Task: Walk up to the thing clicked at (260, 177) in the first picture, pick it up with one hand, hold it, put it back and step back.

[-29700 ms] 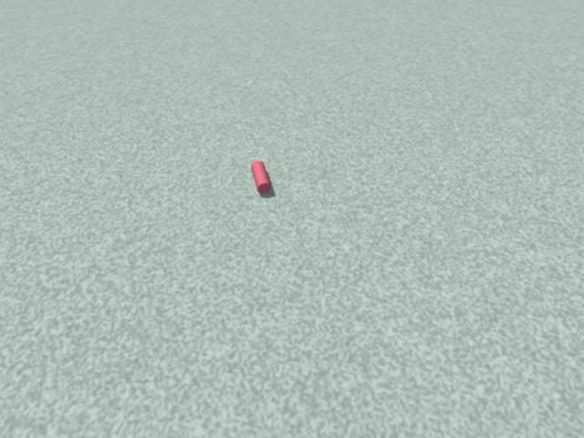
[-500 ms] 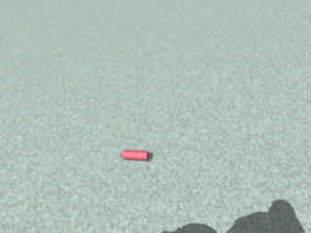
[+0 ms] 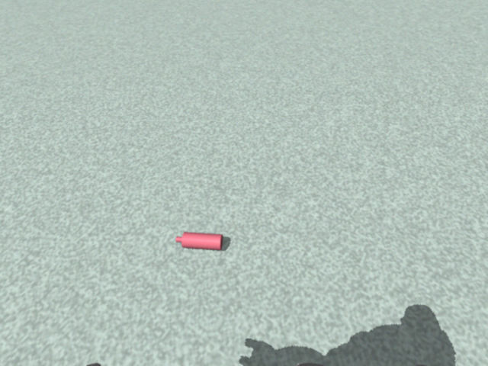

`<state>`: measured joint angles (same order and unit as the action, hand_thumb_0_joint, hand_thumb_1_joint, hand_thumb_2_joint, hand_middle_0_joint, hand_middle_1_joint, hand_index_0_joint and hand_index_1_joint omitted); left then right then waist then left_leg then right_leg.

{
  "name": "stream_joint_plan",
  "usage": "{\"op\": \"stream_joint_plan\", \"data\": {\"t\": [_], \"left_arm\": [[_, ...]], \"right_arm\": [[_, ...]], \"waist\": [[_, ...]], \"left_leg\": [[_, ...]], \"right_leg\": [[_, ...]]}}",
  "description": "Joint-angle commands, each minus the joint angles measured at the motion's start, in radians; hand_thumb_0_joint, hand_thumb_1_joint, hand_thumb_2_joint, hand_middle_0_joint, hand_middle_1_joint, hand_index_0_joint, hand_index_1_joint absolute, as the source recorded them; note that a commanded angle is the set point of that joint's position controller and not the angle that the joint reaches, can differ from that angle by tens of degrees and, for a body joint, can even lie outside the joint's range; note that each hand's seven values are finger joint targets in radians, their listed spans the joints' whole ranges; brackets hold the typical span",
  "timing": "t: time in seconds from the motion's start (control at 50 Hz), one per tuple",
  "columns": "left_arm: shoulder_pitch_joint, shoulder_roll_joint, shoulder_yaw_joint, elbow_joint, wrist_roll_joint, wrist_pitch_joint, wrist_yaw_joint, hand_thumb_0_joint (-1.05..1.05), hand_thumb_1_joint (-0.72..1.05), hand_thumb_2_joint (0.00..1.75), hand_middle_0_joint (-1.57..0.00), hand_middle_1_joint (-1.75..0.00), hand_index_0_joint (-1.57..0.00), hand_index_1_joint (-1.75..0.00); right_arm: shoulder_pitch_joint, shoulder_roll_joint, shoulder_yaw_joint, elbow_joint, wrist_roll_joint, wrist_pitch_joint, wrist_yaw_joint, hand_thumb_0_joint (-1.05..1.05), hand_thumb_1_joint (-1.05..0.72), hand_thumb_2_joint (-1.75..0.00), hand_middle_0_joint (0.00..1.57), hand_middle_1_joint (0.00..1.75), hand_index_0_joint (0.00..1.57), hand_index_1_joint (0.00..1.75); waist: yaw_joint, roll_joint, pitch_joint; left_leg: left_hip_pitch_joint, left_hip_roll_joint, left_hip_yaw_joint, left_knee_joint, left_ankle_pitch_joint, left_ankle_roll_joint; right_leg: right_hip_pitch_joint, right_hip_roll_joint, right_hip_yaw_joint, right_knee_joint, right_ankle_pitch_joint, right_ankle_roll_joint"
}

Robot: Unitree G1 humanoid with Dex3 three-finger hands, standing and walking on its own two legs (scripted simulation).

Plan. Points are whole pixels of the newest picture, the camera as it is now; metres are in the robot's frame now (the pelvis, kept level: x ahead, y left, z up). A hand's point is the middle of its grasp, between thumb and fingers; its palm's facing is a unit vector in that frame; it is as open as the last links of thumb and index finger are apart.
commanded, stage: walk up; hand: left
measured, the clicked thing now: (198, 240) +0.73 +0.24 -0.72
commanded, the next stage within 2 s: stand in 0.70 s
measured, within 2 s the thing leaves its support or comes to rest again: neither
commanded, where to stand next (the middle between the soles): +0.34 -0.01 m, yaw -2 degrees
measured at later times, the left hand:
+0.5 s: hand out of the picture +0.10 +0.28 -0.14, palm faces +0.04 -0.94 -0.33, open 7.4 cm
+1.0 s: hand out of the picture +0.08 +0.26 -0.13, palm faces +0.02 -0.94 -0.35, open 7.4 cm
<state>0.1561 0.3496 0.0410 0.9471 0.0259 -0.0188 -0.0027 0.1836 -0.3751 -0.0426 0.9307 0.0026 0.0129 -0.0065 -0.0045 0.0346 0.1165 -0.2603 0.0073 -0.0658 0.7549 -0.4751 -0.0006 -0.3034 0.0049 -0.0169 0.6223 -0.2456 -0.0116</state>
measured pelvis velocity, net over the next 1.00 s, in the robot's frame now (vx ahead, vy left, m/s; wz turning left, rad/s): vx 0.02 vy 0.01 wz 0.03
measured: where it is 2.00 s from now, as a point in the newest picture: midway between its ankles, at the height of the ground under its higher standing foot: outside the picture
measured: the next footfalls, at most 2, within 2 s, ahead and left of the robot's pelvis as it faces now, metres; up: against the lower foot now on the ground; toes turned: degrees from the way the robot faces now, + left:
none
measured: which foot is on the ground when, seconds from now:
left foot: down 0.00-1.00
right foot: down 0.00-1.00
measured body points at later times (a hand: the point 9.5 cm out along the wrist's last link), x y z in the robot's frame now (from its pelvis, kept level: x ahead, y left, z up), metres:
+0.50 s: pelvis +0.01 +0.02 +0.02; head +0.02 +0.03 +0.46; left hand +0.10 +0.33 -0.11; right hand +0.09 -0.27 -0.11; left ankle -0.02 +0.15 -0.72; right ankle +0.06 -0.12 -0.72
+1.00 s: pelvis +0.02 +0.01 +0.02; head +0.02 +0.00 +0.47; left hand +0.08 +0.31 -0.10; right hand +0.12 -0.29 -0.11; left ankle -0.02 +0.15 -0.72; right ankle +0.06 -0.12 -0.72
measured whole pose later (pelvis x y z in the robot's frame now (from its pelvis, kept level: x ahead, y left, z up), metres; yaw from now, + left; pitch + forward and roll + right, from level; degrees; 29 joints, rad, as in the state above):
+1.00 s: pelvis +0.02 +0.01 +0.02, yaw +2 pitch -3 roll +0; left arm 0.10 0.34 0.00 1.14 0.01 -0.02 -0.01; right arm 0.08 -0.35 -0.01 1.11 -0.01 -0.01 0.02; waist 0.02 0.01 0.06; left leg -0.05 0.01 -0.04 0.33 -0.23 -0.03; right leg -0.17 -0.03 -0.03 0.36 -0.14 0.01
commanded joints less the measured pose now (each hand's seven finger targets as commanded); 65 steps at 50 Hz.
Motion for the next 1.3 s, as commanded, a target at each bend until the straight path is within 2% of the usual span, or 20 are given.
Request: {"op": "stream_joint_plan", "data": {"t": [0.0, 0.02, 0.08, 0.1, 0.14, 0.16, 0.18, 0.2, 0.22, 0.28, 0.36, 0.44, 0.6, 0.66, 0.68, 0.76, 0.98, 1.12, 1.18, 1.28], "left_arm": [[-0.109, 0.281, 0.073, -0.097, 0.002, -0.029, 0.020, 0.00, 0.90, 0.90, -0.20, -0.30, -0.20, -0.30], [-0.102, 0.267, 0.071, -0.088, 0.003, -0.033, 0.022, 0.00, 0.90, 0.90, -0.20, -0.30, -0.20, -0.30], [-0.067, 0.265, 0.072, -0.063, 0.005, -0.034, 0.018, 0.00, 0.90, 0.90, -0.20, -0.30, -0.20, -0.30], [-0.087, 0.263, 0.071, -0.063, 0.001, -0.029, 0.015, 0.00, 0.90, 0.90, -0.20, -0.30, -0.20, -0.30], [-0.106, 0.236, 0.062, -0.063, -0.013, -0.017, 0.012, 0.00, 0.90, 0.90, -0.20, -0.30, -0.20, -0.30], [-0.104, 0.203, 0.051, -0.063, -0.023, -0.015, 0.011, 0.00, 0.90, 0.90, -0.20, -0.30, -0.20, -0.30], [-0.093, 0.180, 0.044, -0.063, -0.031, -0.012, 0.010, 0.00, 0.90, 0.90, -0.20, -0.30, -0.20, -0.30], [-0.092, 0.192, 0.049, -0.037, -0.035, -0.008, 0.009, 0.00, 0.90, 0.90, -0.20, -0.30, -0.20, -0.30], [-0.089, 0.210, 0.052, -0.018, -0.028, -0.009, 0.011, 0.00, 0.90, 0.90, -0.20, -0.30, -0.20, -0.30], [-0.117, 0.219, 0.050, -0.008, -0.024, -0.019, 0.007, 0.00, 0.90, 0.90, -0.20, -0.30, -0.20, -0.30], [-0.109, 0.207, 0.037, 0.028, -0.030, -0.013, 0.007, 0.00, 0.90, 0.90, -0.20, -0.30, -0.20, -0.30], [-0.114, 0.212, 0.036, 0.051, -0.028, -0.016, 0.006, 0.00, 0.90, 0.90, -0.20, -0.30, -0.20, -0.30], [-0.113, 0.207, 0.033, 0.084, -0.025, -0.018, 0.006, 0.00, 0.90, 0.90, -0.20, -0.30, -0.20, -0.30], [-0.115, 0.203, 0.031, 0.091, -0.023, -0.019, 0.006, 0.00, 0.90, 0.90, -0.20, -0.30, -0.20, -0.30], [-0.107, 0.201, 0.010, 0.109, -0.017, -0.021, 0.007, 0.00, 0.90, 0.90, -0.20, -0.30, -0.20, -0.30], [-0.108, 0.204, 0.007, 0.118, -0.019, -0.025, 0.011, 0.00, 0.90, 0.90, -0.20, -0.30, -0.20, -0.30], [-0.104, 0.221, 0.003, 0.138, -0.017, -0.025, 0.009, 0.00, 0.90, 0.90, -0.20, -0.30, -0.20, -0.30], [-0.104, 0.222, 0.002, 0.139, -0.018, -0.025, 0.006, 0.00, 0.90, 0.90, -0.20, -0.30, -0.20, -0.30], [-0.107, 0.226, 0.004, 0.139, -0.016, -0.020, 0.006, 0.00, 0.90, 0.90, -0.20, -0.30, -0.20, -0.30], [-0.117, 0.231, 0.005, 0.135, -0.018, -0.021, 0.004, 0.00, 0.90, 0.90, -0.20, -0.30, -0.20, -0.30]], "right_arm": [[0.058, -0.198, -0.049, -0.009, -0.004, -0.007, -0.009, 0.00, -0.90, -0.90, 0.20, 0.30, 0.20, 0.30], [0.043, -0.189, -0.048, -0.003, -0.005, -0.011, -0.007, 0.00, -0.90, -0.90, 0.20, 0.30, 0.20, 0.30], [0.046, -0.170, -0.033, 0.015, -0.009, -0.023, -0.005, 0.00, -0.90, -0.90, 0.20, 0.30, 0.20, 0.30], [0.068, -0.159, -0.030, 0.028, -0.011, -0.031, -0.006, 0.00, -0.90, -0.90, 0.20, 0.30, 0.20, 0.30], [0.095, -0.168, -0.038, 0.061, -0.025, -0.043, -0.011, 0.00, -0.90, -0.90, 0.20, 0.30, 0.20, 0.30], [0.073, -0.190, -0.045, 0.061, -0.031, -0.046, -0.015, 0.00, -0.90, -0.90, 0.20, 0.30, 0.20, 0.30], [0.027, -0.222, -0.051, 0.049, -0.037, -0.050, -0.017, 0.00, -0.90, -0.90, 0.20, 0.30, 0.20, 0.30], [-0.068, -0.259, -0.051, 0.035, -0.027, -0.049, -0.010, 0.00, -0.90, -0.90, 0.20, 0.30, 0.20, 0.30], [-0.108, -0.247, -0.045, 0.034, -0.026, -0.046, -0.006, 0.00, -0.90, -0.90, 0.20, 0.30, 0.20, 0.30], [-0.068, -0.194, -0.027, 0.061, -0.023, -0.046, -0.006, 0.00, -0.90, -0.90, 0.20, 0.30, 0.20, 0.30], [-0.109, -0.193, -0.023, 0.083, -0.024, -0.044, -0.002, 0.00, -0.90, -0.90, 0.20, 0.30, 0.20, 0.30], [-0.114, -0.191, -0.020, 0.096, -0.020, -0.045, -0.003, 0.00, -0.90, -0.90, 0.20, 0.30, 0.20, 0.30], [-0.133, -0.180, -0.019, 0.109, -0.013, -0.041, -0.001, 0.00, -0.90, -0.90, 0.20, 0.30, 0.20, 0.30], [-0.148, -0.176, -0.019, 0.112, -0.013, -0.037, -0.001, 0.00, -0.90, -0.90, 0.20, 0.30, 0.20, 0.30], [-0.138, -0.185, -0.020, 0.109, -0.010, -0.042, 0.002, 0.00, -0.90, -0.90, 0.20, 0.30, 0.20, 0.30], [-0.146, -0.189, -0.020, 0.115, -0.008, -0.047, 0.003, 0.00, -0.90, -0.90, 0.20, 0.30, 0.20, 0.30], [-0.138, -0.177, -0.012, 0.124, -0.010, -0.038, 0.008, 0.00, -0.90, -0.90, 0.20, 0.30, 0.20, 0.30], [-0.116, -0.182, -0.008, 0.135, -0.012, -0.041, 0.007, 0.00, -0.90, -0.90, 0.20, 0.30, 0.20, 0.30], [-0.115, -0.181, -0.006, 0.133, -0.012, -0.038, 0.007, 0.00, -0.90, -0.90, 0.20, 0.30, 0.20, 0.30], [-0.086, -0.187, -0.005, 0.141, -0.014, -0.037, 0.008, 0.00, -0.90, -0.90, 0.20, 0.30, 0.20, 0.30]], "waist": [[-0.007, -0.161, -0.037], [-0.001, -0.168, -0.051], [0.020, -0.218, -0.115], [0.003, -0.228, -0.141], [-0.019, -0.196, -0.190], [-0.007, -0.118, -0.204], [0.014, -0.064, -0.203], [0.047, -0.002, -0.156], [0.047, 0.004, -0.132], [0.019, -0.009, -0.152], [0.031, 0.040, -0.112], [0.024, 0.020, -0.127], [0.021, -0.011, -0.162], [0.019, -0.026, -0.152], [0.003, -0.033, -0.179], [0.005, -0.031, -0.193], [0.010, -0.051, -0.126], [0.012, -0.039, -0.137], [0.016, -0.035, -0.116], [0.010, -0.037, -0.124]], "left_leg": [[-0.009, 0.000, -0.035, 0.094, -0.086, 0.007], [-0.051, -0.009, -0.038, 0.090, -0.064, 0.015], [-0.051, 0.007, 0.009, -0.065, -0.031, 0.006], [-0.017, 0.007, 0.038, -0.176, 0.017, 0.004], [0.114, 0.015, 0.018, -0.366, 0.252, 0.006], [0.147, 0.076, -0.072, -0.376, 0.369, 0.025], [0.140, 0.162, -0.166, -0.391, 0.451, 0.058], [0.022, 0.177, -0.165, -0.360, 0.377, 0.091], [-0.045, 0.166, -0.137, -0.350, 0.310, 0.098], [-0.019, 0.096, -0.069, -0.360, 0.309, 0.044], [-0.022, 0.116, -0.095, -0.420, 0.281, 0.046], [0.016, 0.112, -0.070, -0.415, 0.369, 0.035], [0.093, 0.108, -0.042, -0.419, 0.447, 0.028], [0.088, 0.105, -0.047, -0.438, 0.377, 0.027], [0.144, 0.107, -0.047, -0.441, 0.410, 0.020], [0.183, 0.115, -0.041, -0.440, 0.514, 0.016], [0.145, 0.108, -0.035, -0.493, 0.342, 0.010], [0.126, 0.114, -0.038, -0.498, 0.337, 0.008], [0.093, 0.107, -0.037, -0.509, 0.278, 0.009], [0.105, 0.109, -0.035, -0.499, 0.293, 0.009]], "right_leg": [[-0.103, -0.312, 0.387, -0.335, -0.148, -0.193], [-0.044, -0.276, 0.330, -0.312, -0.113, -0.167], [0.072, -0.248, 0.285, -0.261, 0.000, -0.143], [0.101, -0.230, 0.243, -0.223, 0.060, -0.132], [0.087, -0.199, 0.175, -0.118, 0.232, -0.080], [0.064, -0.160, 0.137, -0.066, 0.260, -0.045], [0.035, -0.102, 0.095, -0.042, 0.198, -0.017], [0.090, -0.057, 0.048, -0.089, 0.029, -0.001], [0.150, -0.069, 0.053, -0.116, 0.002, 0.000], [0.184, -0.121, 0.108, -0.143, 0.149, -0.032], [0.176, -0.103, 0.075, -0.172, 0.116, -0.019], [0.207, -0.114, 0.074, -0.197, 0.206, -0.017], [0.214, -0.127, 0.073, -0.230, 0.262, -0.006], [0.209, -0.131, 0.081, -0.251, 0.228, -0.001], [0.209, -0.140, 0.088, -0.267, 0.269, -0.010], [0.229, -0.143, 0.078, -0.265, 0.352, -0.007], [0.203, -0.143, 0.091, -0.324, 0.184, -0.006], [0.228, -0.144, 0.098, -0.320, 0.198, -0.008], [0.219, -0.139, 0.094, -0.330, 0.124, -0.006], [0.214, -0.142, 0.109, -0.340, 0.107, -0.011]]}}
